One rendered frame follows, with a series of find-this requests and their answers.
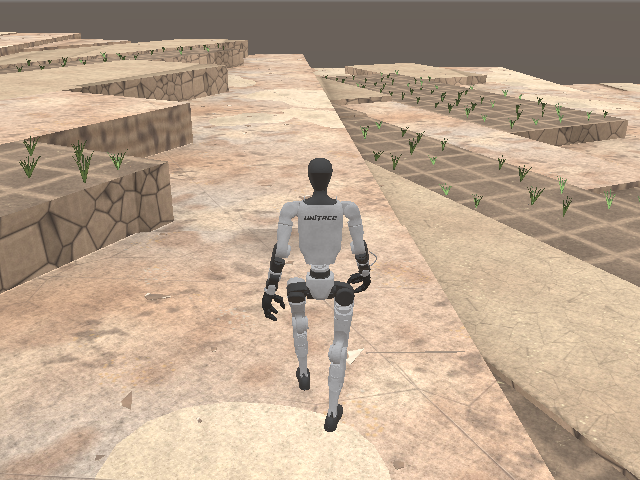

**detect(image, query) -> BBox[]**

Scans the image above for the left robot forearm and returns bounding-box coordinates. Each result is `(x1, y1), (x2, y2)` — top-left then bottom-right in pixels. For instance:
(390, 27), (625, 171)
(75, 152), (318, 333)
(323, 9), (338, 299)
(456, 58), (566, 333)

(264, 243), (285, 295)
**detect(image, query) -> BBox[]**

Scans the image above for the robot left hand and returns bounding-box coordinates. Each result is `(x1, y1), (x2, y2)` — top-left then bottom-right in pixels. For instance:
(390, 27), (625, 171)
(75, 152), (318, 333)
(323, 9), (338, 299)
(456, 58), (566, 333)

(262, 292), (285, 321)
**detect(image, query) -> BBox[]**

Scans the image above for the robot right hand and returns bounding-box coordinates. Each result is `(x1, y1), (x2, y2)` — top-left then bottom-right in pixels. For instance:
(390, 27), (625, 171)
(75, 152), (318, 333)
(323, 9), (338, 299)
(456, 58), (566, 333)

(347, 271), (371, 293)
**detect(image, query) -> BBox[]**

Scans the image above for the robot left thigh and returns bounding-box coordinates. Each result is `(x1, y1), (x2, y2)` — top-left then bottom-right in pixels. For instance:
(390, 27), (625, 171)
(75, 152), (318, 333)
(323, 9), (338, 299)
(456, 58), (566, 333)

(286, 277), (309, 334)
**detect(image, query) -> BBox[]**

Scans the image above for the right robot upper arm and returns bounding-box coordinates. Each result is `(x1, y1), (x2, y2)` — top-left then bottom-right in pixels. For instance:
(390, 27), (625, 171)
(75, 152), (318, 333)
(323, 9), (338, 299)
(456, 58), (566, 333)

(341, 201), (366, 255)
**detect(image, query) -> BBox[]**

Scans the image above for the humanoid robot torso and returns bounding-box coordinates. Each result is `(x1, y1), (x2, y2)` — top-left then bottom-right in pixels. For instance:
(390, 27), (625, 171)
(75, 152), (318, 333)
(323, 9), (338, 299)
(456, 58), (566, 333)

(297, 196), (343, 300)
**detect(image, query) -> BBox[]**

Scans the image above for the right robot forearm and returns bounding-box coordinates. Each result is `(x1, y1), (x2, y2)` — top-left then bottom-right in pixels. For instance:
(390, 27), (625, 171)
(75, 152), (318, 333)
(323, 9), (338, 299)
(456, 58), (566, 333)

(355, 240), (371, 277)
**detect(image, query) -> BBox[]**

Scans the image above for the left robot upper arm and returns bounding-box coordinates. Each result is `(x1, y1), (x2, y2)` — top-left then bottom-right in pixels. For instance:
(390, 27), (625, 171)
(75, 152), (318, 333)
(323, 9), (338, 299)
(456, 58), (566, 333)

(275, 201), (300, 258)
